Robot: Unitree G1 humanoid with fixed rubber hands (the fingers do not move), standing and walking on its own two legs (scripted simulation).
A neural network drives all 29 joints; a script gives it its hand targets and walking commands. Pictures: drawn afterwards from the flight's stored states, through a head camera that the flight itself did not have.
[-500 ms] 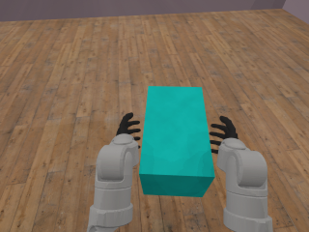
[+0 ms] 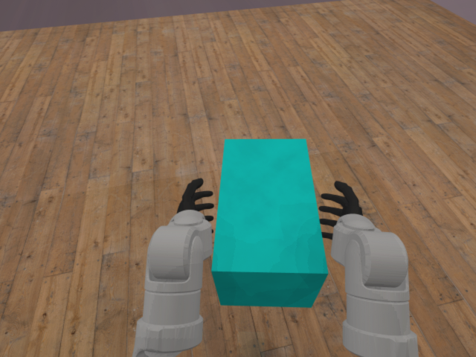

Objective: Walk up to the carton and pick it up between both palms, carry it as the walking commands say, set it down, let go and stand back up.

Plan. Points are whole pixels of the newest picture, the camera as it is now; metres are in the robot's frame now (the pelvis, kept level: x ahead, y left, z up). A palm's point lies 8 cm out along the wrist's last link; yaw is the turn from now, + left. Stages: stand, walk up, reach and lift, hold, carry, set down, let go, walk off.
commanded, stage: carry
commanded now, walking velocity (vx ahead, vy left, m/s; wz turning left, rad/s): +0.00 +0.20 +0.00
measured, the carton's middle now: (265, 218) +0.38 -0.01 +0.00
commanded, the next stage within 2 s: none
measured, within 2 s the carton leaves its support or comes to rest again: neither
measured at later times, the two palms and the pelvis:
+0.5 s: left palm (72, 276) +0.22 +0.27 +0.09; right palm (249, 281) +0.22 +0.03 +0.10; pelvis -0.09 +0.15 -0.01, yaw +0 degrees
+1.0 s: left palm out of the picture +0.16 +0.42 +0.08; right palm (122, 325) +0.17 +0.18 +0.08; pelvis -0.15 +0.29 -0.01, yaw +3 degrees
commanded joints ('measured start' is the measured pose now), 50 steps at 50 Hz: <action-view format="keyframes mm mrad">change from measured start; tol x32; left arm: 1 -327 -1136 -410 -111 -350 -40 -230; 50 -405 -1139 -466 -139 -367 -33 -254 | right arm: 1 -419 1026 467 -179 398 -45 219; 50 -459 1054 439 -167 359 -50 223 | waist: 1 26 -419 -521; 9 -11 -243 -422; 12 -32 289 -493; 31 30 30 -539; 33 42 -370 -432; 50 -26 138 -469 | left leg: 1 -96 103 -230 919 -476 -217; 8 39 125 -71 232 -374 -45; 12 500 388 -413 56 511 114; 30 116 165 -126 -161 -179 -64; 35 -241 150 -267 862 -341 -66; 43 -52 113 -61 296 -372 -35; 48 482 381 -410 25 365 94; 50 386 343 -365 5 42 141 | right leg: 1 330 -586 510 -374 254 -240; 9 198 -287 74 -87 660 -44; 12 -265 -45 -14 295 -143 74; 15 -264 -58 101 474 -66 23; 26 -46 25 21 182 -18 -11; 31 599 -30 -1 -366 178 -85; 33 381 -551 528 -417 212 -278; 43 313 -321 135 -186 815 -99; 50 -249 -66 104 474 -116 26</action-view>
